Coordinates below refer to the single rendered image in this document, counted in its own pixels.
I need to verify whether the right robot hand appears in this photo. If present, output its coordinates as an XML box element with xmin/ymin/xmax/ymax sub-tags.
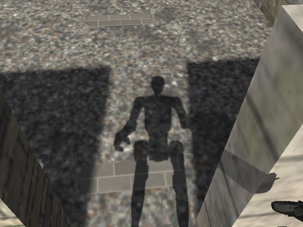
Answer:
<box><xmin>271</xmin><ymin>201</ymin><xmax>303</xmax><ymax>227</ymax></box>

